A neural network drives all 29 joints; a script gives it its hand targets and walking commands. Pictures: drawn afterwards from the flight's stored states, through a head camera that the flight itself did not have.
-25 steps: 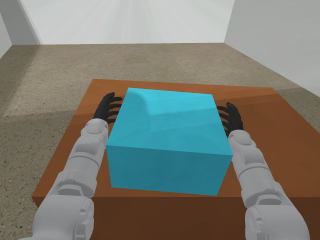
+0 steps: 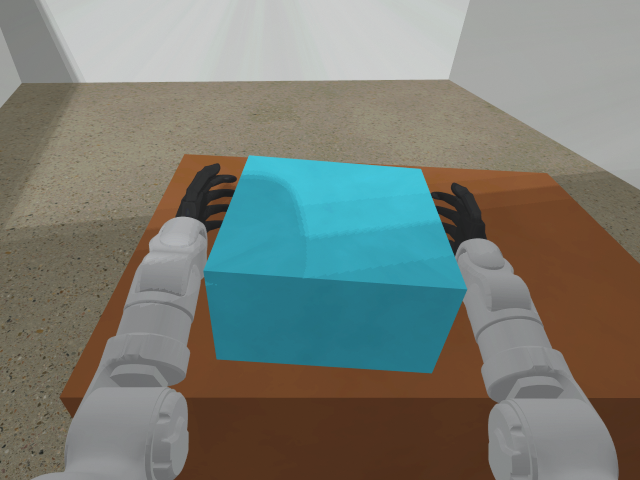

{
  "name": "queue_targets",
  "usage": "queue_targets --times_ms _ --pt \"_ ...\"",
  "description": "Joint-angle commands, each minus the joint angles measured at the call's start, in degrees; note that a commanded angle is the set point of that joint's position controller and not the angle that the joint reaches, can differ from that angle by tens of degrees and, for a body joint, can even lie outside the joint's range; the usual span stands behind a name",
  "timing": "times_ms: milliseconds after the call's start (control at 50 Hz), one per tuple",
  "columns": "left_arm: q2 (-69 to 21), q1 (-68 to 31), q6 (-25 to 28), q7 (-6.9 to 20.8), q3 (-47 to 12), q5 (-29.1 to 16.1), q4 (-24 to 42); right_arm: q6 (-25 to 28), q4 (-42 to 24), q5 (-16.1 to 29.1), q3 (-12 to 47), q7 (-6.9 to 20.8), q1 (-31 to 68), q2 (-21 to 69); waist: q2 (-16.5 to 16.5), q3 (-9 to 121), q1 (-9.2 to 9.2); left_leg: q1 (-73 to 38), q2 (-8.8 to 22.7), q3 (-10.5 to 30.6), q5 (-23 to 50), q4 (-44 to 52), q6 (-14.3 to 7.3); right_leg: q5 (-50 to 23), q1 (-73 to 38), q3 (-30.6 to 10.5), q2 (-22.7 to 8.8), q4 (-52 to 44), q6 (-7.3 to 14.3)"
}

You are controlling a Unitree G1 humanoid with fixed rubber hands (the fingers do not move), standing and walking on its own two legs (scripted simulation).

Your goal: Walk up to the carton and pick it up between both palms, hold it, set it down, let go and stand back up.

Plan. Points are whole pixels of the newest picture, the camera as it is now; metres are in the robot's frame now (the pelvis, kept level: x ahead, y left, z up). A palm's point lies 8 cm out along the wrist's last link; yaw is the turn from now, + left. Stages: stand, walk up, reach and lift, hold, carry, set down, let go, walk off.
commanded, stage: reach and lift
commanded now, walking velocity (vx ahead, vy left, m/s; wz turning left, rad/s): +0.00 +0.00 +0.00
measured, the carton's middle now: (330, 252) +0.39 +0.01 +0.14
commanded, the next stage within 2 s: hold in 0.40 s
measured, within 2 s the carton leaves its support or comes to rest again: neither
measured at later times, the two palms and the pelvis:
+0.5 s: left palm (179, 219) +0.36 +0.19 +0.20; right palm (471, 238) +0.36 -0.16 +0.20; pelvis -0.01 +0.00 +0.00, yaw +0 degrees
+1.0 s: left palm (175, 217) +0.35 +0.19 +0.21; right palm (474, 236) +0.36 -0.16 +0.21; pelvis -0.01 +0.00 +0.00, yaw +0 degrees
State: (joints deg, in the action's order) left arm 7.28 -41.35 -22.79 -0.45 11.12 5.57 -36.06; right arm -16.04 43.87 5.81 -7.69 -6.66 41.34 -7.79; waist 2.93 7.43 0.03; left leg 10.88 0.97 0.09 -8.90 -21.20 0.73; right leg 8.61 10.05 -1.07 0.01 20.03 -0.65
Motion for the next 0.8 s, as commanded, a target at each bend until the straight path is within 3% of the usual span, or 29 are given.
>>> queue_targets --times_ms 0,20,40,60,80,100,140,180,220,240,260,300,340,360,380,420,440,500,560,600,620,640,660,720,760,780 --pt "-38.48 -27.59 -2.40 9.63 -13.53 -1.67 18.14 3.46 -20.23 9.27 21.00 7.28 42.52 32.44 -3.36 15.90 1.20 -10.85 -3.99 -0.64 17.49 4.06 1.04 -10.09 -12.87 2.09 3.09 -6.93 0.03" --pt "-38.93 -25.93 -2.81 9.61 -14.27 -1.83 20.15 3.41 -21.69 9.75 21.25 7.05 40.83 32.05 -3.43 17.82 2.36 -12.48 -4.27 -0.52 20.68 3.38 1.13 -14.59 -14.32 2.05 3.10 -6.60 -0.31" --pt "-37.86 -26.84 -3.18 9.94 -13.21 -1.31 18.52 2.72 -19.20 8.86 19.94 6.99 40.94 31.70 -3.11 13.63 2.53 -10.58 -4.04 -0.52 16.60 4.33 1.02 -10.53 -12.54 1.87 2.90 -7.13 -0.22" --pt "-38.23 -26.39 -3.67 10.11 -13.26 -1.31 19.47 2.48 -20.75 8.79 20.36 6.91 40.23 31.77 -2.52 14.96 2.88 -10.77 -4.12 -0.40 17.89 3.92 1.02 -12.10 -14.19 1.90 2.96 -6.77 -0.12" --pt "-36.63 -26.75 -4.19 10.54 -12.01 -0.15 18.55 1.54 -17.45 8.64 20.51 6.77 38.93 31.86 -2.17 12.80 2.12 -10.26 -3.89 -0.82 16.10 4.40 0.63 -10.52 -13.65 1.94 2.69 -7.09 -0.20" --pt "-38.20 -25.24 -4.58 10.61 -14.07 -0.69 20.50 1.96 -20.36 9.63 20.88 6.77 38.50 31.40 -3.92 14.81 3.48 -11.44 -3.93 -0.34 18.35 4.10 1.38 -12.75 -14.71 2.20 3.20 -6.74 0.09" --pt "-38.17 -27.42 -4.86 10.68 -14.12 -1.24 21.38 1.26 -18.96 9.15 19.43 7.04 38.73 31.24 -3.94 13.35 3.96 -11.06 -3.95 -0.15 17.38 4.52 1.32 -11.29 -13.37 2.23 2.84 -6.99 0.04" --pt "-38.22 -29.04 -4.70 10.61 -13.82 -1.83 21.70 1.61 -21.80 9.98 20.42 7.18 41.38 32.10 -2.76 14.35 2.95 -10.41 -4.19 -0.25 16.24 4.35 1.00 -10.36 -13.38 2.13 2.78 -7.06 -0.10" --pt "-38.89 -27.45 -5.50 10.51 -14.68 -1.72 23.02 1.06 -20.99 10.11 20.23 7.08 39.86 31.72 -4.50 14.53 3.30 -11.23 -3.92 -0.01 18.34 4.01 1.70 -12.15 -13.88 1.97 3.01 -6.76 0.29" --pt "-40.24 -28.17 -5.50 10.50 -16.48 -2.89 23.74 1.45 -23.58 10.46 20.53 7.09 41.72 31.32 -5.20 16.67 4.13 -11.64 -3.70 0.42 18.25 3.87 2.02 -11.94 -13.66 1.94 3.02 -6.83 0.54" --pt "-39.43 -28.91 -5.87 10.48 -16.12 -1.83 23.90 0.93 -21.42 10.10 20.00 7.15 39.97 31.14 -5.91 15.51 4.42 -11.59 -3.74 0.30 17.78 4.10 2.10 -11.75 -13.31 1.68 2.98 -6.86 0.55" --pt "-37.93 -28.61 -6.83 10.95 -13.15 -0.40 19.67 0.01 -18.75 9.12 18.64 7.61 40.45 30.92 -4.77 11.30 3.74 -9.18 -3.68 0.04 11.26 5.63 0.90 -6.40 -12.20 1.34 2.27 -7.86 0.69" --pt "-37.52 -27.59 -7.25 11.23 -12.11 0.26 20.06 -0.33 -17.97 8.48 17.46 7.99 39.18 29.98 -4.09 10.24 3.70 -8.52 -3.55 0.12 10.27 6.37 0.57 -5.70 -12.96 1.64 2.38 -7.47 0.74" --pt "-38.29 -29.02 -7.14 11.26 -13.14 -0.59 21.70 -0.12 -20.85 9.14 18.72 7.90 41.18 31.42 -3.43 12.69 3.07 -8.96 -3.61 -0.10 11.53 5.91 0.48 -6.25 -12.65 1.83 2.66 -7.23 0.52" --pt "-37.81 -29.72 -7.41 11.26 -12.12 -0.22 18.70 -0.48 -17.74 8.13 16.92 8.10 41.60 30.78 -4.18 9.25 3.45 -7.49 -3.84 -0.42 7.98 6.68 0.30 -2.90 -11.27 1.46 2.35 -8.08 0.77" --pt "-38.89 -30.48 -7.04 10.96 -13.85 -1.30 21.09 0.25 -19.20 8.32 17.22 8.12 42.83 31.85 -4.27 11.35 3.95 -7.24 -3.79 0.02 9.08 6.50 0.83 -4.44 -11.99 1.67 2.61 -7.42 0.97" --pt "-38.93 -29.48 -7.11 11.15 -12.93 -1.07 21.83 0.41 -21.95 9.28 18.56 8.14 43.44 32.20 -3.13 12.84 2.88 -8.05 -3.80 -0.20 10.05 6.26 0.10 -5.14 -13.15 1.53 2.48 -7.49 0.65" --pt "-39.05 -31.33 -7.08 10.72 -14.20 -2.20 21.13 0.47 -23.26 8.99 17.83 8.53 44.77 31.66 -3.60 13.54 4.01 -7.12 -3.73 0.30 7.11 6.59 0.21 -3.02 -11.95 1.63 2.55 -7.45 0.98" --pt "-37.44 -33.10 -7.23 11.18 -11.37 -0.38 18.49 -0.28 -19.77 7.34 16.38 8.64 44.68 32.78 -2.61 10.65 3.16 -4.83 -3.89 -0.80 1.08 7.67 -1.14 2.34 -11.20 1.32 2.12 -7.86 0.89" --pt "-38.49 -34.08 -7.56 10.99 -12.76 -1.19 20.01 -0.78 -18.82 6.76 15.46 9.34 42.96 31.76 -4.32 11.38 4.51 -3.99 -3.16 0.18 -0.52 8.49 -0.79 2.35 -11.47 1.87 2.53 -6.68 1.22" --pt "-38.00 -34.76 -7.84 10.98 -13.03 -1.15 18.45 -0.50 -17.80 6.32 15.08 9.38 44.59 31.59 -4.42 9.77 4.29 -3.13 -3.27 -0.21 -2.68 8.92 -0.67 4.63 -10.38 1.50 2.22 -7.32 1.20" --pt "-38.04 -33.17 -8.00 11.01 -12.17 -0.63 18.86 -0.33 -19.16 7.15 15.67 9.55 44.30 31.80 -3.83 10.44 3.47 -4.14 -3.17 -0.30 -1.29 8.61 -1.03 3.28 -10.76 1.39 2.32 -7.37 1.41" --pt "-38.98 -33.42 -8.06 11.01 -13.17 -1.29 20.44 -0.49 -20.54 7.51 16.02 9.46 44.47 31.88 -4.15 11.37 3.78 -4.51 -3.19 -0.32 0.92 8.42 -0.66 1.53 -11.50 1.50 2.27 -7.29 1.10" --pt "-38.95 -35.74 -8.00 10.86 -13.82 -1.90 21.00 -0.79 -20.41 7.39 16.11 9.72 45.20 31.82 -4.44 12.12 4.65 -3.03 -2.61 0.54 -3.16 8.99 -0.86 3.07 -11.88 1.57 2.94 -6.48 1.11" --pt "-39.59 -34.92 -7.91 10.44 -14.30 -1.89 22.24 -0.41 -20.84 8.64 17.11 9.71 45.25 32.60 -4.93 11.61 3.82 -4.03 -2.88 -0.12 -0.11 8.38 -0.61 1.29 -11.91 1.47 2.68 -6.62 1.06" --pt "-40.49 -34.33 -8.07 10.24 -16.04 -3.29 23.68 -0.31 -22.88 9.21 17.89 9.54 44.54 32.73 -4.72 13.68 4.32 -5.13 -2.83 0.20 1.83 7.79 0.02 -0.60 -12.00 1.51 2.93 -6.50 1.19"
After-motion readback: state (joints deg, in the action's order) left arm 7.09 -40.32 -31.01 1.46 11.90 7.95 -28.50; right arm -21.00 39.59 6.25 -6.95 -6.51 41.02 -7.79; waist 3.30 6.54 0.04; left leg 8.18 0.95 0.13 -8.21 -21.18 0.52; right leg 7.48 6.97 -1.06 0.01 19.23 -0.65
